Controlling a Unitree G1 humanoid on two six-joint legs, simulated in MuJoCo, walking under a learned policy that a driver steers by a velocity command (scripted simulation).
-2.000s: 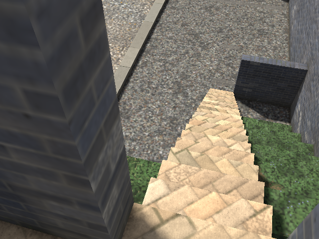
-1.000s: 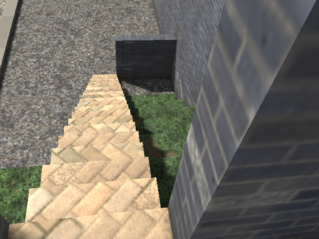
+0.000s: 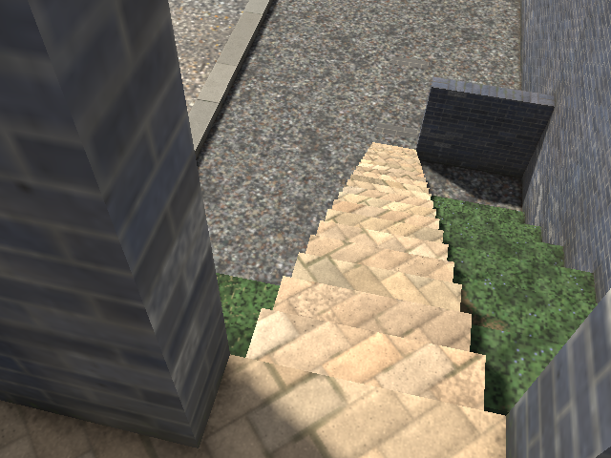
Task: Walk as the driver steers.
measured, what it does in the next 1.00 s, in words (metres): steps to the left: right foot, then left foot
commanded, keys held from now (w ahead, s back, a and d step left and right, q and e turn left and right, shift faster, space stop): shift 1.00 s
